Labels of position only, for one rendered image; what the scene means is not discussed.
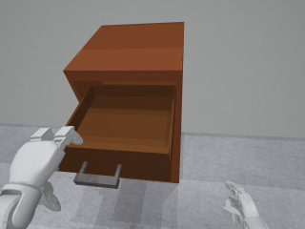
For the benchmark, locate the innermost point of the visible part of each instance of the right robot forearm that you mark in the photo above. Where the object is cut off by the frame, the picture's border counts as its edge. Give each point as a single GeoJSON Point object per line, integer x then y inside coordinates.
{"type": "Point", "coordinates": [254, 222]}

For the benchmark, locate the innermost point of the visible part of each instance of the handle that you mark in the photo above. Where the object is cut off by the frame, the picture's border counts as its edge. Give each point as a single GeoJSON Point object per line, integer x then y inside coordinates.
{"type": "Point", "coordinates": [97, 180]}

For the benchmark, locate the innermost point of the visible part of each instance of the right robot hand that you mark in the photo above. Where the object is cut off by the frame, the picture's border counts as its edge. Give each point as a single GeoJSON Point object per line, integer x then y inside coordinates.
{"type": "Point", "coordinates": [244, 206]}

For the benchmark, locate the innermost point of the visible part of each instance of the left robot forearm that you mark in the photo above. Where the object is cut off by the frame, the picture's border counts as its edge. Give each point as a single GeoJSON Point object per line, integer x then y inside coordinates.
{"type": "Point", "coordinates": [18, 202]}

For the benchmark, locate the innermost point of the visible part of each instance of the drawer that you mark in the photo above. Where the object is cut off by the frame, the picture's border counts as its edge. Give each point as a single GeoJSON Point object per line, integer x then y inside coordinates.
{"type": "Point", "coordinates": [127, 124]}

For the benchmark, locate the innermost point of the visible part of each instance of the left robot hand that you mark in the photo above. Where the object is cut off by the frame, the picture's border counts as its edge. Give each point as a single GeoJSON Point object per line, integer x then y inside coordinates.
{"type": "Point", "coordinates": [37, 160]}

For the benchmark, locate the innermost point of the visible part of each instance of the cabinet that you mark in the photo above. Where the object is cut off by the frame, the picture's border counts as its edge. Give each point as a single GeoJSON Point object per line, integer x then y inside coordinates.
{"type": "Point", "coordinates": [134, 54]}

